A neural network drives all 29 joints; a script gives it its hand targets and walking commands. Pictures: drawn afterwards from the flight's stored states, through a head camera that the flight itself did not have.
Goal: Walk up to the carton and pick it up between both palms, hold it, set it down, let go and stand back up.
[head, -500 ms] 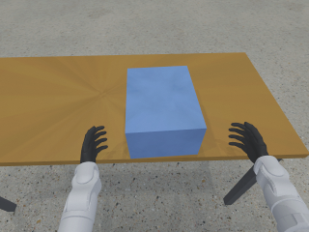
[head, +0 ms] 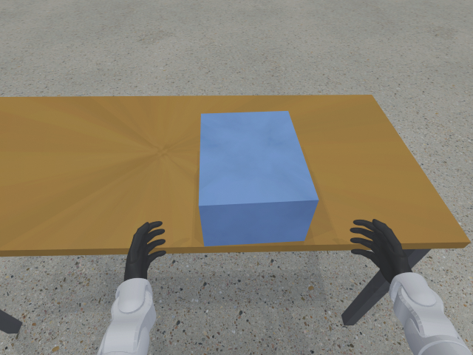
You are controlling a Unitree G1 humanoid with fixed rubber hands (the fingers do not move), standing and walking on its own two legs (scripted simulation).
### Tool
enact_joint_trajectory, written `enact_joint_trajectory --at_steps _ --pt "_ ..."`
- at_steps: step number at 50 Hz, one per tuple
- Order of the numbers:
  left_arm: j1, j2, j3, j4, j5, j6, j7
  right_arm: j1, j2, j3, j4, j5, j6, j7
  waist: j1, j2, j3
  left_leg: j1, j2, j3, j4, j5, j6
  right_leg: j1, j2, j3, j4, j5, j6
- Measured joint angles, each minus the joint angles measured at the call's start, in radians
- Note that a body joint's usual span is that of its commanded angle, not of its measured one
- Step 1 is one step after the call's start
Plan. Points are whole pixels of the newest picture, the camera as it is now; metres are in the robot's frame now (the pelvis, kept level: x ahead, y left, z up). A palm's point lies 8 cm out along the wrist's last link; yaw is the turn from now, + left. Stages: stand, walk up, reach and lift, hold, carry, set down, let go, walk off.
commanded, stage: set down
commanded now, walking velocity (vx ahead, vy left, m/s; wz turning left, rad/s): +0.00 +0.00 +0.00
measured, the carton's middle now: (249, 173) +0.51 +0.00 +0.00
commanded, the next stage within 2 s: let go in 1.30 s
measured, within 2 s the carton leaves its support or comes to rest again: neither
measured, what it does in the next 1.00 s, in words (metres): stands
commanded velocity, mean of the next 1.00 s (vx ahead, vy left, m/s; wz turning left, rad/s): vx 0.00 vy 0.00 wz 0.00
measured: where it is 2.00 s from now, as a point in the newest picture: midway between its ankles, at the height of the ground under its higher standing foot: outside the picture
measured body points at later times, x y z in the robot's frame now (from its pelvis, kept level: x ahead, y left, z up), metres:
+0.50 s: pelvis +0.01 +0.01 +0.00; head +0.00 +0.02 +0.45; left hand +0.23 +0.22 -0.04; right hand +0.22 -0.23 -0.04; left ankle +0.02 +0.13 -0.75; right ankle +0.01 -0.08 -0.75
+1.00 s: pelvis +0.03 +0.02 +0.00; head +0.04 +0.03 +0.45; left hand +0.18 +0.24 -0.09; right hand +0.17 -0.21 -0.09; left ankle +0.02 +0.13 -0.75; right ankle +0.01 -0.08 -0.75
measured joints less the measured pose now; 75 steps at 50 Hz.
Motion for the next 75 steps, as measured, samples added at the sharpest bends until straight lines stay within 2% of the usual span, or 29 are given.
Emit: enact_joint_trajectory --at_steps 11,20,37,47,56,75 --pt "0.093 0.010 -0.029 -0.021 0.003 0.007 0.009 0.126 0.031 -0.018 -0.055 -0.052 0.002 0.009 -0.003 0.006 0.013 0.025 -0.006 0.011 -0.003 -0.007 0.008 0.020 -0.006 0.012 -0.001 -0.004 0.008" --pt "0.153 0.021 -0.039 -0.010 0.003 0.021 -0.013 0.213 0.044 -0.030 -0.090 -0.110 0.005 0.001 0.000 0.021 0.024 0.066 -0.011 0.019 -0.019 -0.014 0.013 0.060 -0.010 0.021 -0.018 -0.007 0.015" --pt "0.259 0.046 -0.042 0.044 0.048 0.038 -0.063 0.334 0.107 -0.042 -0.049 -0.200 -0.009 -0.029 0.005 0.005 0.080 0.122 -0.009 0.025 -0.019 -0.041 0.013 0.123 -0.007 0.028 -0.039 -0.019 0.020" --pt "0.268 0.074 -0.034 0.093 0.073 0.068 -0.101 0.333 0.137 -0.038 0.022 -0.252 -0.019 -0.061 0.001 0.012 0.113 0.123 -0.010 0.025 0.003 -0.058 0.017 0.130 -0.009 0.028 -0.029 -0.029 0.025" --pt "0.262 0.114 -0.023 0.096 0.073 0.115 -0.130 0.313 0.141 -0.030 0.044 -0.264 -0.002 -0.090 -0.008 0.014 0.126 0.123 -0.012 0.018 0.014 -0.062 0.017 0.137 -0.011 0.022 -0.026 -0.032 0.026" --pt "0.233 0.122 -0.028 0.138 0.065 0.133 -0.139 0.293 0.160 -0.038 0.059 -0.296 0.012 -0.098 -0.023 0.014 0.129 0.110 -0.007 0.003 0.027 -0.051 0.011 0.124 -0.007 0.007 -0.006 -0.031 0.016"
